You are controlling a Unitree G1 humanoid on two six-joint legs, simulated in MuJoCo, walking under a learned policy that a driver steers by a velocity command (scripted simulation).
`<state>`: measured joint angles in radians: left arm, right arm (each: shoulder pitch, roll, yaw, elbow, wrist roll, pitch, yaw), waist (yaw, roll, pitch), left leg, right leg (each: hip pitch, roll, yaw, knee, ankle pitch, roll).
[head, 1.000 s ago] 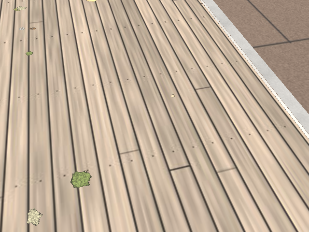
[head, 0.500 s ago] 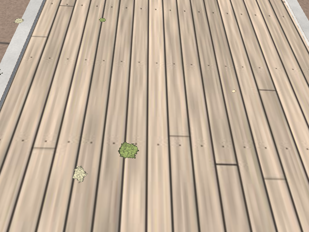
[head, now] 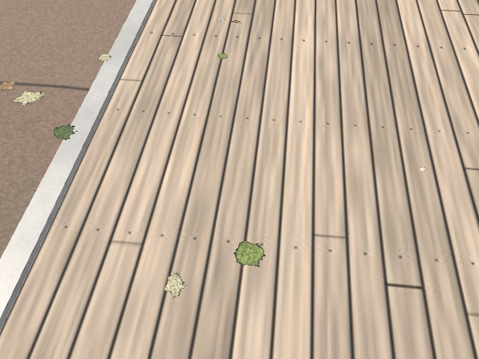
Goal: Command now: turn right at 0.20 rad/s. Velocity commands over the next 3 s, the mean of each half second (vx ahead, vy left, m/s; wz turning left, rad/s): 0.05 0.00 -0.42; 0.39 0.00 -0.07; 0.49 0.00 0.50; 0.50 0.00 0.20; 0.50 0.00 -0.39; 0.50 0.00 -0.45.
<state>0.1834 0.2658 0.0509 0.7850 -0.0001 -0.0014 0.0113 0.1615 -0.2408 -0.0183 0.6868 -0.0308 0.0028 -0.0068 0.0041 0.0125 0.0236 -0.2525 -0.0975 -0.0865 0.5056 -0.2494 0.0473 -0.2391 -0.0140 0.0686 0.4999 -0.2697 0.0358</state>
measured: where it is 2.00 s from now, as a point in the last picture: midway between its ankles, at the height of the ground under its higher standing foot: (331, 283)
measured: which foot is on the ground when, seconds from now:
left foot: down 0.00-0.48, up 0.50-0.96, down 0.98-1.00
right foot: down 0.00-0.18, up 0.20-0.46, down 0.48-0.98, up 1.00-1.00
